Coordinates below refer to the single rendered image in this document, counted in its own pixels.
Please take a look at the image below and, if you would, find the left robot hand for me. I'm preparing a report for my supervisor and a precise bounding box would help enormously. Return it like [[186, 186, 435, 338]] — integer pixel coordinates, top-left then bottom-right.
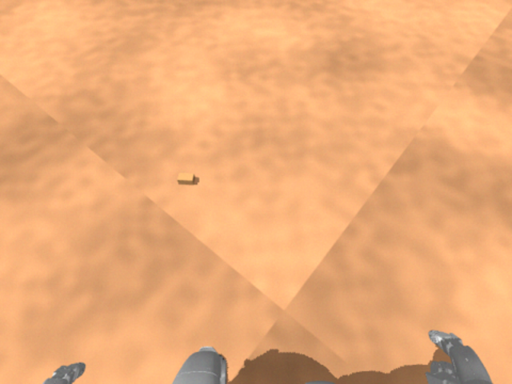
[[43, 362, 86, 384]]

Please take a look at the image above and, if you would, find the right robot hand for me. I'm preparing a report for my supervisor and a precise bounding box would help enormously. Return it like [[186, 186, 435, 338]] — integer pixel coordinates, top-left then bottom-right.
[[426, 330, 492, 384]]

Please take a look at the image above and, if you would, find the small box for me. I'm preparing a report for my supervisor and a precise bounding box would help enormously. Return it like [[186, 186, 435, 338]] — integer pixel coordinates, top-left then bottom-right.
[[178, 173, 195, 185]]

